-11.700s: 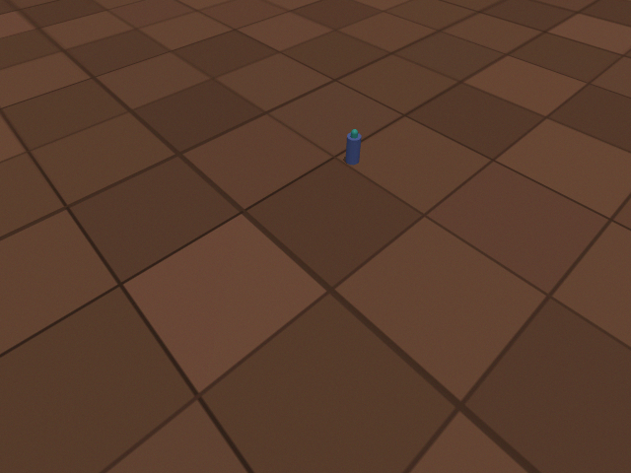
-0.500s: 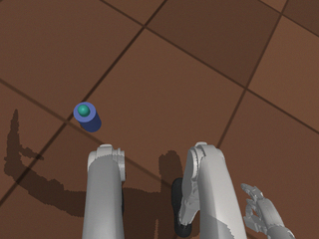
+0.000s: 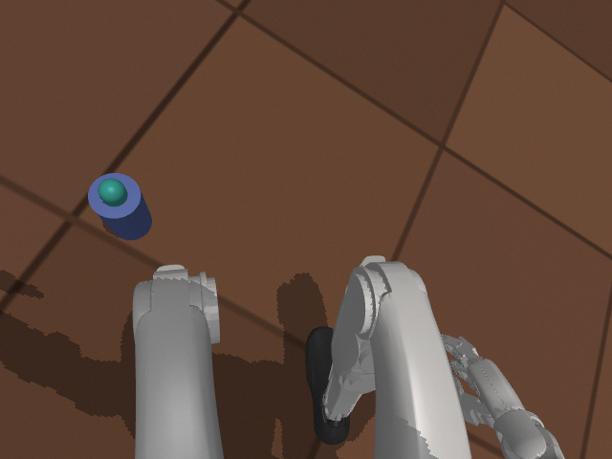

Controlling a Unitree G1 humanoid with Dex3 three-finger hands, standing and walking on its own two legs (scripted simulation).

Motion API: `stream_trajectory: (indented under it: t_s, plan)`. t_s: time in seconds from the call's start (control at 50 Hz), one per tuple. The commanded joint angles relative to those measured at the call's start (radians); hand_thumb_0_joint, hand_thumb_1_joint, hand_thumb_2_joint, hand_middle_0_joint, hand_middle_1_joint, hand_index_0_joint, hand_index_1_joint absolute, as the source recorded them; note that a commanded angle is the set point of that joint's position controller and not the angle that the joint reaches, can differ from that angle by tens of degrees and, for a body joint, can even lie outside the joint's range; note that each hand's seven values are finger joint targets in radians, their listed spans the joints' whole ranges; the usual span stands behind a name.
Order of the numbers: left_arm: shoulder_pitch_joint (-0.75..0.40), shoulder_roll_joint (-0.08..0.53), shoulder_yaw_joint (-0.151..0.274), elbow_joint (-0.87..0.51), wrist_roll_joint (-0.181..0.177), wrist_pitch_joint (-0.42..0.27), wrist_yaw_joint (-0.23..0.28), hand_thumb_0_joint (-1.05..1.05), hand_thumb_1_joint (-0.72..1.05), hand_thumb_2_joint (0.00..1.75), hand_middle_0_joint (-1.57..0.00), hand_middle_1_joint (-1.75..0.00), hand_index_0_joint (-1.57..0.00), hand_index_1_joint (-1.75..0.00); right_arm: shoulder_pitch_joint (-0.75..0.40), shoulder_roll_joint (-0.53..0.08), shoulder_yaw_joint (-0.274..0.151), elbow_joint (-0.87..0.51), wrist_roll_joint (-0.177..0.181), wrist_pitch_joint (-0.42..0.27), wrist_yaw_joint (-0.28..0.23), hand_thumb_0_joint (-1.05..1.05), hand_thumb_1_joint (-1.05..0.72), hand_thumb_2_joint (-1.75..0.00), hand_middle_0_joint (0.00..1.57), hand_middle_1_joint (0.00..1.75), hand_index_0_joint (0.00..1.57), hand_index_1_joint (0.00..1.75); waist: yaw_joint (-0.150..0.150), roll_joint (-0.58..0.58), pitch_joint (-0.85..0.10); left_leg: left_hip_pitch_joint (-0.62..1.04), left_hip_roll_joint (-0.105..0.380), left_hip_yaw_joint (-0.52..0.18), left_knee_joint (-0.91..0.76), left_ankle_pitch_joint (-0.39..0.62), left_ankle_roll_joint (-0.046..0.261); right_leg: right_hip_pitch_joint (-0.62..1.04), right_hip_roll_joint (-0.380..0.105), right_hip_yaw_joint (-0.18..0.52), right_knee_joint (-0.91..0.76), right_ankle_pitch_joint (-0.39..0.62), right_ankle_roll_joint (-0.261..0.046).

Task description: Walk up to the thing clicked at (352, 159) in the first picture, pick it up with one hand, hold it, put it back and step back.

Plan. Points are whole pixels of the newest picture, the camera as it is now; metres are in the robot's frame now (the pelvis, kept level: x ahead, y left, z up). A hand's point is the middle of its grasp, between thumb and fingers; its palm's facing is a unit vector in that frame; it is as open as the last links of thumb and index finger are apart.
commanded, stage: approach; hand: left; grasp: from the side
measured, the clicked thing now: (122, 206) +0.45 +0.26 -0.25
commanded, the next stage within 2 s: close in in 0.20 s
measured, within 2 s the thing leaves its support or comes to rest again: neither
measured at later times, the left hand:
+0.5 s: hand (88, 225) +0.40 +0.29 -0.21, palm faces +0.14 -0.99 +0.08, open 17.6 cm
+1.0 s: hand (124, 222) +0.42 +0.25 -0.23, palm faces +0.18 -0.98 +0.04, open 17.5 cm
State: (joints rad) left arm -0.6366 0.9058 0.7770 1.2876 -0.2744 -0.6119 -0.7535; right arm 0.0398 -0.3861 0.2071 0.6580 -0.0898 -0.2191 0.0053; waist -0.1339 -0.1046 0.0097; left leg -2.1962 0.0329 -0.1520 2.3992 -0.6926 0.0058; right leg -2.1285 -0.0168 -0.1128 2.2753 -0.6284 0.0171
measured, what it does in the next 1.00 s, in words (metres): lowers itself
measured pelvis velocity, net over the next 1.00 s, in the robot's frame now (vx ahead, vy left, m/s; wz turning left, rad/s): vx -0.02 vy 0.02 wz -0.13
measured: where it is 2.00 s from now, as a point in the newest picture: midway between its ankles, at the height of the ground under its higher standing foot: (261, 418)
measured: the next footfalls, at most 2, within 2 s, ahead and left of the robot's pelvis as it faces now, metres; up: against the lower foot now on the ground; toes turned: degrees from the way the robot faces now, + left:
none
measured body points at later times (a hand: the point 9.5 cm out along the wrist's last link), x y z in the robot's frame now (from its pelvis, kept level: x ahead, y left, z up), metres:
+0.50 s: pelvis -0.01 +0.01 -0.05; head +0.21 +0.17 +0.30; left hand +0.39 +0.34 -0.21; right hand +0.16 -0.25 -0.09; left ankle +0.09 +0.12 -0.31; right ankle +0.12 -0.12 -0.31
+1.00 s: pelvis -0.02 +0.02 -0.06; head +0.21 +0.19 +0.28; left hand +0.40 +0.30 -0.23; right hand +0.12 -0.24 -0.08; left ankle +0.09 +0.12 -0.31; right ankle +0.12 -0.12 -0.31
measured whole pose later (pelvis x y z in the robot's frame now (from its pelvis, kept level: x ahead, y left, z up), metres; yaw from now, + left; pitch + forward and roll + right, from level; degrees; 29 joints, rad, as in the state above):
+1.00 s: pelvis -0.02 +0.02 -0.06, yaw -8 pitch +9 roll -18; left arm -0.59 0.81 0.53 1.49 -0.14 -1.14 -0.16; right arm -0.15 -0.40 0.52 0.56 -0.35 -0.05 0.13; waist -0.25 -0.29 0.30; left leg -2.19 0.03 -0.36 2.68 -0.70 0.02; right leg -2.04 0.05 -0.26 2.39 -0.55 0.07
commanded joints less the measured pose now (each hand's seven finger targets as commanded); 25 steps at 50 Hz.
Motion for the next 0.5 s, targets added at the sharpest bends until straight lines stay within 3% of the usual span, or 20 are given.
stream_trajectory:
  t_s: [0.0,0.04,0.14,0.2,0.26,0.3,0.38,0.44,0.48]
  plan:
    - [-0.179,0.387,0.053,-0.105,-0.009,-0.136,0.03,0.0,-0.61,0.04,-0.08,-0.09,-0.06,-0.1,0.071,-0.279,-0.057,-0.051,-0.033,-0.006,-0.01,0.0,-0.9,-0.9,0.2,0.3,0.2,0.3,-0.001,0.304,-0.565,0.391,0.002,0.053,-0.244,0.088,0.006,0.297,0.046,-0.057,-0.166,0.051,-0.049]
    - [-0.191,0.442,0.077,-0.129,0.011,-0.171,0.055,0.0,-0.61,0.04,-0.08,-0.09,-0.06,-0.1,0.053,-0.283,-0.034,-0.052,-0.052,0.008,-0.004,0.0,-0.91,-0.9,0.2,0.3,0.2,0.3,0.002,0.366,-0.562,0.424,0.009,0.044,-0.239,0.11,-0.003,0.288,0.048,-0.065,-0.14,0.067,-0.051]
    - [-0.132,0.411,0.081,-0.135,0.028,-0.254,0.095,0.0,-0.61,0.04,-0.08,-0.1,-0.06,-0.11,0.005,-0.318,0.001,-0.058,-0.104,0.048,0.006,0.0,-0.93,-0.91,0.2,0.3,0.2,0.3,-0.022,0.492,-0.588,0.553,0.026,0.005,-0.202,0.264,-0.034,0.28,0.052,-0.103,-0.072,0.178,-0.052]
    - [-0.107,0.283,0.006,-0.112,0.023,-0.286,0.108,0.0,-0.61,0.05,-0.07,-0.11,-0.06,-0.12,-0.03,-0.329,0.014,-0.056,-0.127,0.067,0.013,0.0,-0.93,-0.91,0.2,0.3,0.2,0.3,-0.064,0.531,-0.546,0.599,0.036,-0.025,-0.197,0.286,-0.047,0.225,0.053,-0.133,-0.046,0.181,-0.052]
    - [-0.119,0.18,-0.09,-0.068,0.03,-0.31,0.136,0.0,-0.61,0.06,-0.07,-0.12,-0.05,-0.12,-0.049,-0.325,0.035,-0.048,-0.142,0.075,0.022,0.0,-0.93,-0.91,0.2,0.3,0.2,0.3,-0.114,0.483,-0.473,0.53,0.038,-0.042,-0.175,0.199,-0.043,0.221,0.058,-0.153,-0.044,0.151,-0.047]
    - [-0.118,0.17,-0.102,-0.053,0.031,-0.337,0.17,0.0,-0.61,0.01,-0.07,-0.09,-0.06,-0.09,-0.066,-0.336,0.044,-0.054,-0.15,0.082,0.028,0.0,-0.94,-0.91,0.2,0.3,0.2,0.3,-0.118,0.436,-0.444,0.486,0.036,-0.05,-0.159,0.174,-0.04,0.232,0.059,-0.166,-0.04,0.152,-0.043]
    - [-0.148,0.164,-0.108,-0.046,0.032,-0.409,0.26,0.0,-0.61,0.0,-0.07,-0.09,-0.08,-0.09,-0.111,-0.355,0.073,-0.065,-0.172,0.097,0.046,0.0,-0.95,-0.91,0.2,0.3,0.2,0.3,-0.129,0.399,-0.387,0.436,0.035,-0.063,-0.124,0.145,-0.035,0.262,0.066,-0.18,-0.032,0.149,-0.033]
    - [-0.12,0.186,-0.072,-0.022,0.044,-0.461,0.343,0.0,-0.61,0.0,-0.07,-0.09,-0.08,-0.08,-0.134,-0.355,0.1,-0.08,-0.188,0.11,0.063,0.0,-0.95,-0.91,0.2,0.3,0.2,0.3,-0.116,0.388,-0.365,0.413,0.032,-0.068,-0.113,0.129,-0.033,0.297,0.073,-0.191,-0.029,0.139,-0.029]
    - [-0.121,0.195,-0.063,-0.019,0.065,-0.487,0.394,0.0,-0.61,0.01,-0.07,-0.08,-0.07,-0.08,-0.127,-0.353,0.113,-0.075,-0.199,0.12,0.071,0.0,-0.95,-0.91,0.2,0.3,0.2,0.3,-0.124,0.398,-0.355,0.397,0.031,-0.069,-0.113,0.122,-0.035,0.319,0.077,-0.196,-0.03,0.141,-0.028]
